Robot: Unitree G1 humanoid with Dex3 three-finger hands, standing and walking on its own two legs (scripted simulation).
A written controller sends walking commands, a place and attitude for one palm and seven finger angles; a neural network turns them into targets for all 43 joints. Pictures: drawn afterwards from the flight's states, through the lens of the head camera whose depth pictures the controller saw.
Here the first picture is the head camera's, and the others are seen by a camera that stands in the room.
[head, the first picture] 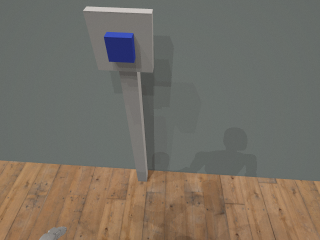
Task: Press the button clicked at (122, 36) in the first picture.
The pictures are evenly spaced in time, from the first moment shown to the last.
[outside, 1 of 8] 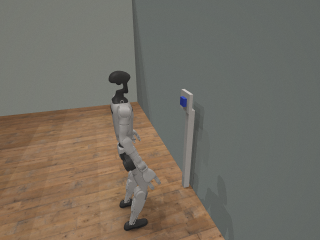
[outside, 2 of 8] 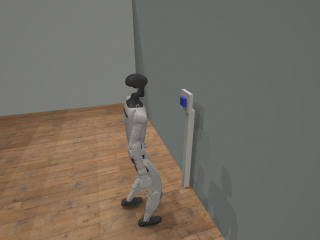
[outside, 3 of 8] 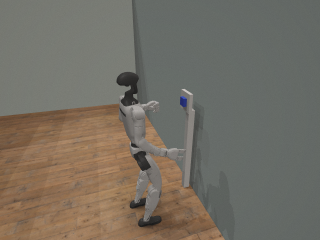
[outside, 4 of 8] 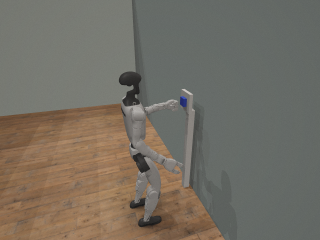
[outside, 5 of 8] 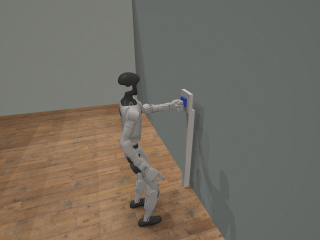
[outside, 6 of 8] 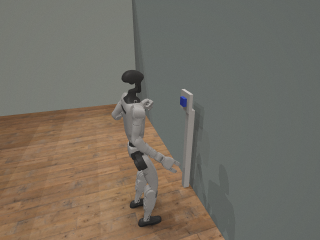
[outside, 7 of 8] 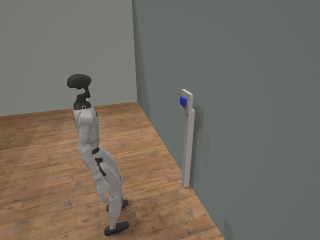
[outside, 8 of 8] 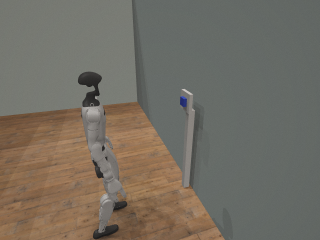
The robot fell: no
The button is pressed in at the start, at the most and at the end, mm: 0 13 0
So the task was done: yes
